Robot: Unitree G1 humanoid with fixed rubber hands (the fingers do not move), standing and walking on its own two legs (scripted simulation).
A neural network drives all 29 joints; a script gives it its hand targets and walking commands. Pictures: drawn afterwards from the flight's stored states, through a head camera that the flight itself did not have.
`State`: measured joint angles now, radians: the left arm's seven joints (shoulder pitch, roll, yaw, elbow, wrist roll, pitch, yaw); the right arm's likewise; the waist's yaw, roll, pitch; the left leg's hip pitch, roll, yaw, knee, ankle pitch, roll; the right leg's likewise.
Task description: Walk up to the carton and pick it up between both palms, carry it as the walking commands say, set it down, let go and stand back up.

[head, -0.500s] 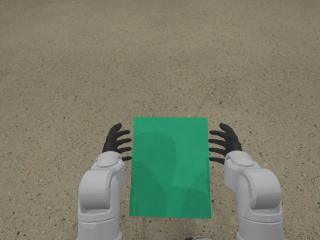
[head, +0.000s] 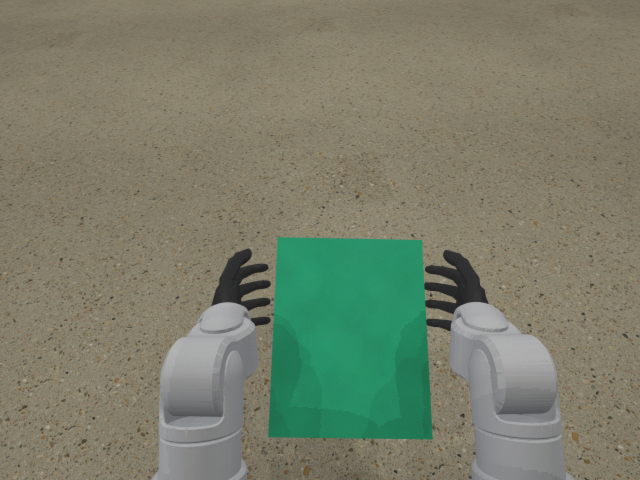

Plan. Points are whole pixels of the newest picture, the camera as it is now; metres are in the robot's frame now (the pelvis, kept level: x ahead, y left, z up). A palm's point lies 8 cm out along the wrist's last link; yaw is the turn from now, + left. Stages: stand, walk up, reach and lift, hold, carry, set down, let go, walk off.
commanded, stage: carry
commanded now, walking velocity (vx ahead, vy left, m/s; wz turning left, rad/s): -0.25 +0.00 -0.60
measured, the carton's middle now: (345, 333) +0.32 +0.02 +0.01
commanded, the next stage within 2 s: none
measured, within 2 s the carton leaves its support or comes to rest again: neither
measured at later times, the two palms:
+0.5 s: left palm out of the picture +0.08 +0.10 +0.10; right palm out of the picture +0.04 -0.16 +0.12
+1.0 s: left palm out of the picture -0.11 +0.00 +0.11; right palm out of the picture -0.26 -0.21 +0.10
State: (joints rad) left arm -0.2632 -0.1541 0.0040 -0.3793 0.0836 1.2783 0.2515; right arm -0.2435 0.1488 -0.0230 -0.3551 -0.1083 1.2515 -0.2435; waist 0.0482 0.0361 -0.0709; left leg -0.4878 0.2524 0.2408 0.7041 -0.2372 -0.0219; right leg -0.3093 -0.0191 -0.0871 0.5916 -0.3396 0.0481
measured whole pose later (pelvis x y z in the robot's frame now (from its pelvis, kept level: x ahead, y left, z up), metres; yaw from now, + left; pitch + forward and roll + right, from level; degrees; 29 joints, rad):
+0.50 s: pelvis -0.20 +0.03 +0.02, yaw -14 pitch +3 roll -2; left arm -0.15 -0.13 -0.02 -0.44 0.06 1.25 0.24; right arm -0.20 0.14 -0.02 -0.36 -0.07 1.21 -0.23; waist 0.02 -0.03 -0.02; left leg -0.30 0.06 0.12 0.52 -0.27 0.03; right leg -0.71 0.06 0.01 1.06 -0.35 0.07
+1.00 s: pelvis -0.41 +0.06 +0.01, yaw -34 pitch +3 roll +2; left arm -0.20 -0.14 0.01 -0.39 0.11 1.23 0.22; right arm -0.21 0.14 0.01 -0.39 -0.05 1.24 -0.25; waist -0.06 0.00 -0.01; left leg -0.56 0.04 0.03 1.10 -0.44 -0.07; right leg -0.47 0.02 0.04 0.53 -0.11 -0.02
